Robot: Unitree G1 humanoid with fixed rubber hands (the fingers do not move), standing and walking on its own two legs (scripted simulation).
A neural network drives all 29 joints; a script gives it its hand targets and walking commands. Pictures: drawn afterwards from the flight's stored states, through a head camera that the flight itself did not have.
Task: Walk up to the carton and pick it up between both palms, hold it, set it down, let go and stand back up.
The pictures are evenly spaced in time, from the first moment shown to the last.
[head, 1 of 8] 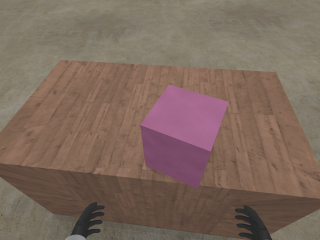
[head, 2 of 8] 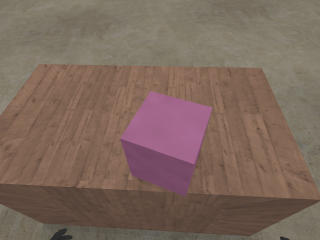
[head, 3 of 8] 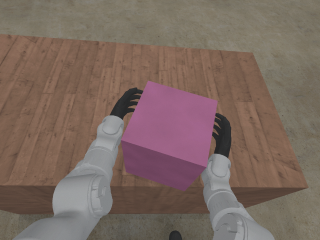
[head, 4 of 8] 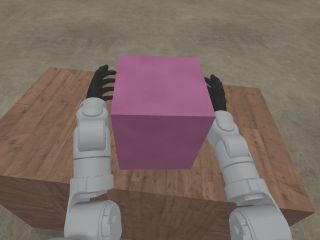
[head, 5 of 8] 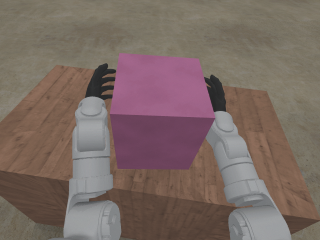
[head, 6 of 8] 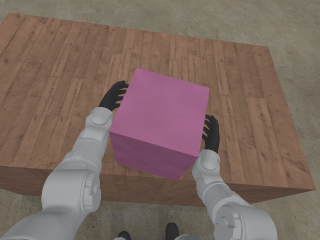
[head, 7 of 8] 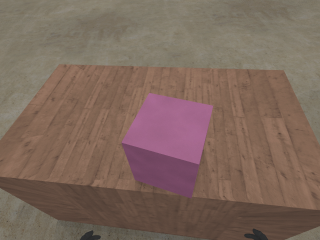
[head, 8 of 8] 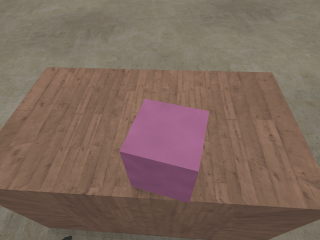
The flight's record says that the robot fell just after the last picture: no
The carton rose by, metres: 0.17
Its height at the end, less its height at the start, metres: +0.00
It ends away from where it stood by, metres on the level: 0.04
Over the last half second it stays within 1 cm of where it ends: yes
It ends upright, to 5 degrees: yes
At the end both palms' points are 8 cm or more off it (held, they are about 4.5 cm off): yes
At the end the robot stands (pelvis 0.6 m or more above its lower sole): yes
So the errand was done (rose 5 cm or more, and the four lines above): yes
